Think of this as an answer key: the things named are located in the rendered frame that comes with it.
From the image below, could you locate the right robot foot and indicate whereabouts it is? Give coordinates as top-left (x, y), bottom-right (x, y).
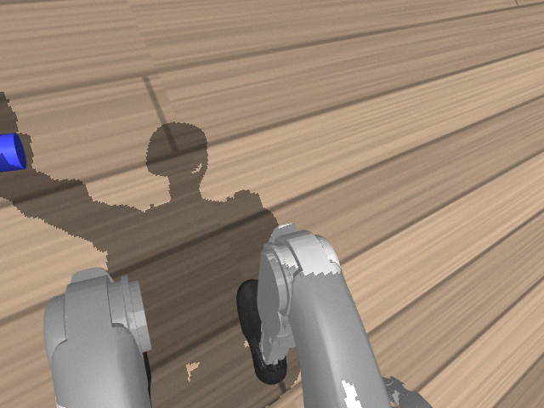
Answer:
top-left (236, 279), bottom-right (287, 385)

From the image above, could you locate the can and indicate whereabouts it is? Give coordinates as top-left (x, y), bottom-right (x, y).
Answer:
top-left (0, 133), bottom-right (26, 172)

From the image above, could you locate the right robot hand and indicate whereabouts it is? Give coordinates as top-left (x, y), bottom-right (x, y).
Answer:
top-left (382, 377), bottom-right (433, 408)

